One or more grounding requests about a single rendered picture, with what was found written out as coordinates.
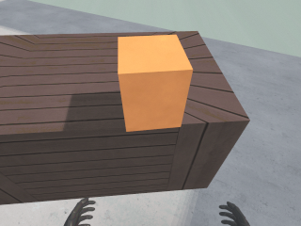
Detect carton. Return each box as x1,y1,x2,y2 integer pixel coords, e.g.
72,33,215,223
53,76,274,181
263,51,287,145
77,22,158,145
118,35,193,132

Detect robot left hand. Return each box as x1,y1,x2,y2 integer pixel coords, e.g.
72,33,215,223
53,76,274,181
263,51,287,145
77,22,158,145
63,197,96,226

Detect pedestal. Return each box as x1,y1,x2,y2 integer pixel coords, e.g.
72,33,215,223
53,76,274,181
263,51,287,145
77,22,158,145
0,31,250,205

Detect robot right hand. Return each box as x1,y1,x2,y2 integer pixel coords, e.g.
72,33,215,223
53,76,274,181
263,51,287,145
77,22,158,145
218,202,250,226

